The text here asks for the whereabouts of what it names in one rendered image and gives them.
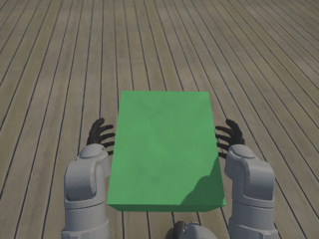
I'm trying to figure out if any robot right thigh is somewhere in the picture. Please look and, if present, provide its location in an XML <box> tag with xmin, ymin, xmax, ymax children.
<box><xmin>180</xmin><ymin>224</ymin><xmax>217</xmax><ymax>239</ymax></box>

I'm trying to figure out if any right robot forearm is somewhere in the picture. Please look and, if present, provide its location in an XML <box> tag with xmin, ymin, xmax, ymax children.
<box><xmin>224</xmin><ymin>144</ymin><xmax>278</xmax><ymax>239</ymax></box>

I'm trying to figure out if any left robot hand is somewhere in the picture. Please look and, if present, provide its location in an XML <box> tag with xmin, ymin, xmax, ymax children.
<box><xmin>86</xmin><ymin>118</ymin><xmax>116</xmax><ymax>155</ymax></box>

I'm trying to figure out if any right robot foot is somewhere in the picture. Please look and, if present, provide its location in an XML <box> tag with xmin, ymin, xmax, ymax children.
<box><xmin>172</xmin><ymin>220</ymin><xmax>186</xmax><ymax>239</ymax></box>

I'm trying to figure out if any carton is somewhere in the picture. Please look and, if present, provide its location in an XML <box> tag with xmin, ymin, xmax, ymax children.
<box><xmin>107</xmin><ymin>91</ymin><xmax>226</xmax><ymax>212</ymax></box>

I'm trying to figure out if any left robot forearm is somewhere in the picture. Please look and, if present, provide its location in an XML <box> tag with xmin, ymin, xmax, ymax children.
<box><xmin>61</xmin><ymin>143</ymin><xmax>112</xmax><ymax>239</ymax></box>

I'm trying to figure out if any right robot hand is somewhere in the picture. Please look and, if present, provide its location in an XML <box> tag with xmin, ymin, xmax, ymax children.
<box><xmin>215</xmin><ymin>119</ymin><xmax>245</xmax><ymax>159</ymax></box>

